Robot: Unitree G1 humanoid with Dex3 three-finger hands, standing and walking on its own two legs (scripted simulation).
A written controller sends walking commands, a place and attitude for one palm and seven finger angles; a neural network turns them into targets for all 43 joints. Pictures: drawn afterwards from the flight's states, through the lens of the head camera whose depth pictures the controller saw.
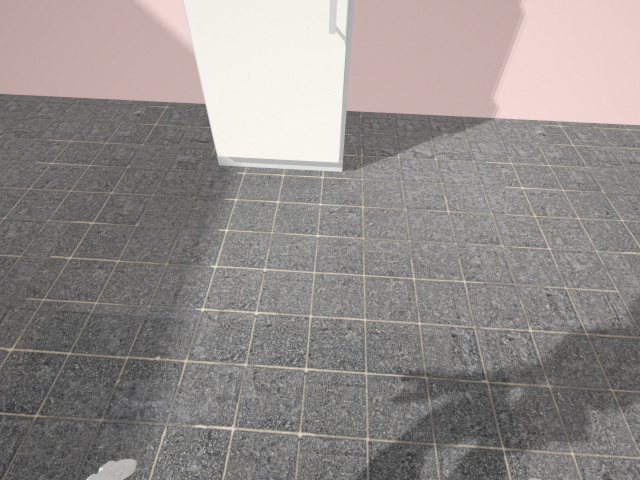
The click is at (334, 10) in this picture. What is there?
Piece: fridge door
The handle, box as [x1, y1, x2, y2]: [329, 0, 336, 33]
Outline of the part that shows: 330,0 329,33 335,33 336,0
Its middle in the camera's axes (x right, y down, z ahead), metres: +0.04 -0.89 +1.27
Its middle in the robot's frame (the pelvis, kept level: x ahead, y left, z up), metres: +1.56 +0.05 +0.13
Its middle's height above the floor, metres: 0.90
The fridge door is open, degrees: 0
